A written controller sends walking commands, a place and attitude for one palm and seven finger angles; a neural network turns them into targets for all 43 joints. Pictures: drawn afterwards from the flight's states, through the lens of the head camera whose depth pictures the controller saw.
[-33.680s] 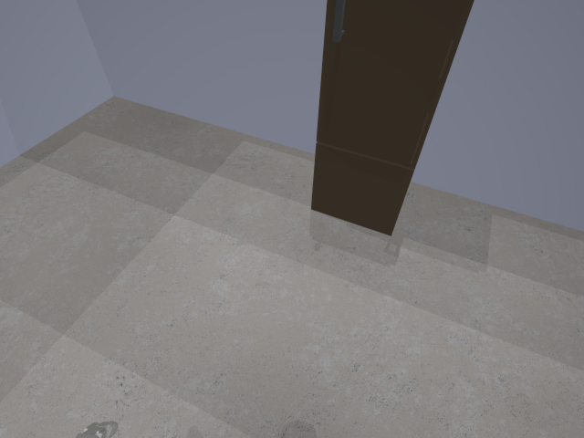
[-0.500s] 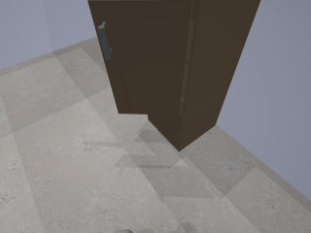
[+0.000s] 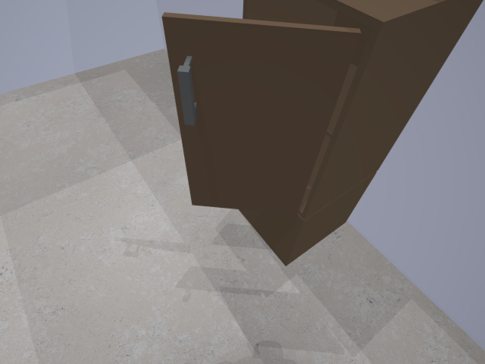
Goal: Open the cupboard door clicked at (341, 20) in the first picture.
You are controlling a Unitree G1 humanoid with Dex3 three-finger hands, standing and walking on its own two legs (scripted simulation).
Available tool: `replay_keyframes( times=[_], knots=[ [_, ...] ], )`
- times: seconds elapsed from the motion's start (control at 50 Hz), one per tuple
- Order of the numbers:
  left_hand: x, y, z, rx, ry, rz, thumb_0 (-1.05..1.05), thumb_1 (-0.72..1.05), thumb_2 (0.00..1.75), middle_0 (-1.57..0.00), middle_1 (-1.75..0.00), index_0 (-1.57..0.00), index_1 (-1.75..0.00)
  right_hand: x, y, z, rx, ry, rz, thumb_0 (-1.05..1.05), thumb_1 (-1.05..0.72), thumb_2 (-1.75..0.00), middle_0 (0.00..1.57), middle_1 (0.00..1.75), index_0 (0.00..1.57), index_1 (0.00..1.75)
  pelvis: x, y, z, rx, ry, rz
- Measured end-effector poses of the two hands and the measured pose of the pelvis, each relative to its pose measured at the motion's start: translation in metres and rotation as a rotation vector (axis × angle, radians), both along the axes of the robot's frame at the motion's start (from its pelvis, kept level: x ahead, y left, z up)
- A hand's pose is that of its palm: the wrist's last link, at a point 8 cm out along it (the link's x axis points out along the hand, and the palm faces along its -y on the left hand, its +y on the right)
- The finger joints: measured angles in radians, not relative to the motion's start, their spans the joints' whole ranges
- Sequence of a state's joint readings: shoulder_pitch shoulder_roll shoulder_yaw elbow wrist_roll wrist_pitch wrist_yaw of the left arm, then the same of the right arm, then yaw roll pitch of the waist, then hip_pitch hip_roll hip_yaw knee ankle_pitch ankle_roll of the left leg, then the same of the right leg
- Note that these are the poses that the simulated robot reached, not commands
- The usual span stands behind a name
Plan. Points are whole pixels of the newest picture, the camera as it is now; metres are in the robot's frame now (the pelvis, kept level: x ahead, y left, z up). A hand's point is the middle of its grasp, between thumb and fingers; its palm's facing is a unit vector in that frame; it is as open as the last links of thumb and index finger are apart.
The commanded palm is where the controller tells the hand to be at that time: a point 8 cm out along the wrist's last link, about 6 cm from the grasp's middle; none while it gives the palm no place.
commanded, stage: come to a stop and stand still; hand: left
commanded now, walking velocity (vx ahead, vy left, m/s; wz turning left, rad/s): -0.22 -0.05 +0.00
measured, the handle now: (189, 91) +0.59 +0.15 +0.11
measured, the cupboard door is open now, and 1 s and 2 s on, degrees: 50 50 50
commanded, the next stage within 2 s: look again from close up in 0.82 s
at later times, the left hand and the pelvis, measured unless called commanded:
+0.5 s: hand out of the picture +0.07 +0.18 -0.19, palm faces +0.03 -0.98 -0.21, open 7.4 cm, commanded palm none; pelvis +0.00 +0.01 -0.01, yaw +0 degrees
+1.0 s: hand out of the picture -0.01 +0.19 -0.17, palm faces +0.00 -0.98 -0.21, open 7.4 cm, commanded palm none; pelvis -0.02 +0.01 +0.00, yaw -1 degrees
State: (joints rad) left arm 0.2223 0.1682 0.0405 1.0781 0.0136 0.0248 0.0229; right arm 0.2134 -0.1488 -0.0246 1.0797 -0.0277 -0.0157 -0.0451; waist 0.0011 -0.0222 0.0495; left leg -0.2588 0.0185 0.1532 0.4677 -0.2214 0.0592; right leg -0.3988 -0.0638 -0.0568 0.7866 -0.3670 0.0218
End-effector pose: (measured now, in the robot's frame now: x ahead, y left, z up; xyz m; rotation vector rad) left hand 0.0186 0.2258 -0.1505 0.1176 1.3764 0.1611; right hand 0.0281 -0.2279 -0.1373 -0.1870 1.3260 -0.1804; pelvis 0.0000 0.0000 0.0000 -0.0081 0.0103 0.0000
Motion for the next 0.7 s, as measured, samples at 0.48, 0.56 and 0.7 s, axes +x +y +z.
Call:
replay_keyframes(
  times=[0.48,0.56,0.7],
  knots=[
    [0.044,0.004,-0.006,0.034,-0.121,-0.028,0.0,0.91,0.9,-0.2,-0.3,-0.2,-0.3,0.033,-0.012,-0.005,-0.013,-0.073,0.008,0.01,-0.91,-0.9,0.2,0.3,0.19,0.29,0.005,0.003,-0.012,0.002,-0.016,0.012],
    [0.027,0.018,-0.003,0.054,-0.098,-0.047,0.0,0.91,0.9,-0.2,-0.3,-0.2,-0.3,0.04,0.003,-0.005,0.007,-0.156,0.025,0.01,-0.91,-0.9,0.2,0.3,0.19,0.29,-0.002,0.01,-0.015,0.016,-0.023,-0.01],
    [-0.006,0.032,0.011,0.082,-0.063,-0.052,0.0,0.9,0.9,-0.2,-0.3,-0.2,-0.3,0.038,0.022,-0.008,0.066,-0.201,0.029,0.0,-0.92,-0.9,0.2,0.3,0.2,0.3,-0.012,0.017,-0.01,0.013,-0.026,-0.018]
  ],
)
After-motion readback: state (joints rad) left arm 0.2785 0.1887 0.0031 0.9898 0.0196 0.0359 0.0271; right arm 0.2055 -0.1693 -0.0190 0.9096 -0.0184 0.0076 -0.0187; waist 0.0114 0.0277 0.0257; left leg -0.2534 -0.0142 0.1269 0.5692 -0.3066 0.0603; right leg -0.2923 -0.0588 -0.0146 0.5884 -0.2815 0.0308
